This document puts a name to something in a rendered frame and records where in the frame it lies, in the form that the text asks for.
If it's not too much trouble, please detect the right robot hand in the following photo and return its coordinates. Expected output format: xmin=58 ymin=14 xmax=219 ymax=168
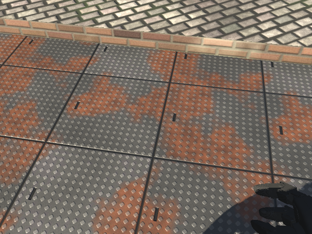
xmin=251 ymin=181 xmax=312 ymax=234

